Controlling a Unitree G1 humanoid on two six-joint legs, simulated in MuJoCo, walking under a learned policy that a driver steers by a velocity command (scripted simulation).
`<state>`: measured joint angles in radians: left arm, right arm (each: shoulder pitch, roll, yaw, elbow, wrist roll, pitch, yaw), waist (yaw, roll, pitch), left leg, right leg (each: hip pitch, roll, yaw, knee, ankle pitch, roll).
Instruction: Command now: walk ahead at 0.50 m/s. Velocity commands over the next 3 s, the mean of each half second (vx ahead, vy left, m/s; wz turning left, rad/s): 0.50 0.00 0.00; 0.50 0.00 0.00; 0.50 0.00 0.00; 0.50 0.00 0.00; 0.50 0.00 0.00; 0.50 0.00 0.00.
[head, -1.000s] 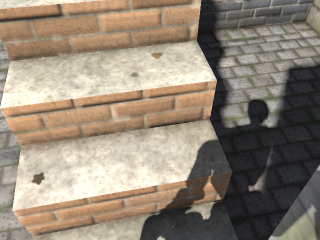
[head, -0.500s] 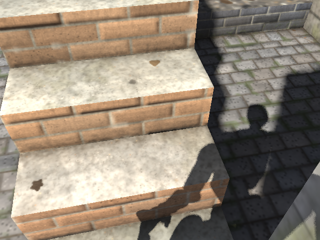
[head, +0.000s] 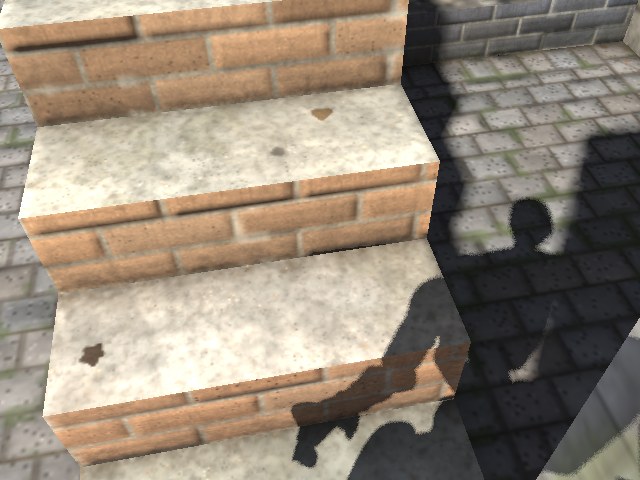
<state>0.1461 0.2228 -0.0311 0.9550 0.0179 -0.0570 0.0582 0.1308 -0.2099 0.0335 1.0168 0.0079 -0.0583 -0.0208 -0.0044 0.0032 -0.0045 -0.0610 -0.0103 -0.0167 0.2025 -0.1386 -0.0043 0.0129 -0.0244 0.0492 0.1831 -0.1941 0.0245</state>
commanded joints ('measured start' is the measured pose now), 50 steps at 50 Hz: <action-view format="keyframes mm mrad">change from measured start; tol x2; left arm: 1 -19 112 18 -42 -1 -12 4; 9 -30 135 16 -43 -1 -15 -5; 17 -38 116 8 -45 1 -12 -1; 21 -40 152 9 -43 1 -13 -7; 23 -42 121 5 -42 0 -12 -3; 26 -48 153 7 -38 0 -14 -8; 27 -49 127 5 -37 -1 -12 -2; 50 -52 133 8 -21 -5 -10 3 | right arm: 1 -23 -106 -19 -53 0 -11 0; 7 -28 -104 -19 -65 -1 -11 2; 9 -59 -140 -31 -76 -12 -9 8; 16 -67 -129 -30 -75 -7 -4 13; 18 -41 -112 -23 -64 3 -5 8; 22 -78 -150 -32 -82 -11 -4 14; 25 -49 -127 -23 -70 3 -6 9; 26 -80 -146 -29 -83 -9 -6 13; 28 -48 -130 -24 -71 1 -7 10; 50 -29 -129 -22 -79 -1 -10 7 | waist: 1 2 -18 -25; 7 3 -8 -29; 9 11 -37 -38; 17 5 24 -34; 21 10 -20 -35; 23 7 12 -35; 26 9 -24 -24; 27 5 3 -29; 50 7 -5 -34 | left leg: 1 37 102 -65 2 260 14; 7 37 101 -64 0 253 11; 8 33 111 -70 10 285 13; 13 41 113 -66 8 241 15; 20 37 110 -67 7 261 5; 26 37 115 -77 -4 202 9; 50 30 111 -73 1 246 1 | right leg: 1 -37 -81 44 -8 238 3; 25 -47 -82 50 -17 206 10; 50 -33 -81 49 -13 225 6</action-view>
